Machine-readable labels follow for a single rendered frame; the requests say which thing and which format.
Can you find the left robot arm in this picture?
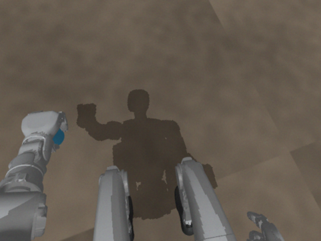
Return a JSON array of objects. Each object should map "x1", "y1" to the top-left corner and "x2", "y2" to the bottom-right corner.
[{"x1": 0, "y1": 134, "x2": 53, "y2": 241}]

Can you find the right robot hand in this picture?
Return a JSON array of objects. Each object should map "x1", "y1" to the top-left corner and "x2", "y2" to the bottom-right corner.
[{"x1": 247, "y1": 211, "x2": 284, "y2": 241}]

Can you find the right robot foot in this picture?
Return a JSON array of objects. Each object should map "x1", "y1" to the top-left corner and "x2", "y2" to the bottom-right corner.
[{"x1": 175, "y1": 186, "x2": 194, "y2": 235}]

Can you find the tin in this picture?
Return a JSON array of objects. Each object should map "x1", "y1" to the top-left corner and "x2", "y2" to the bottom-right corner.
[{"x1": 52, "y1": 129, "x2": 64, "y2": 145}]

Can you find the left robot hand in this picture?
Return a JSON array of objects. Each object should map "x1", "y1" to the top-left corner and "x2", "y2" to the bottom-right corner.
[{"x1": 21, "y1": 110, "x2": 68, "y2": 152}]

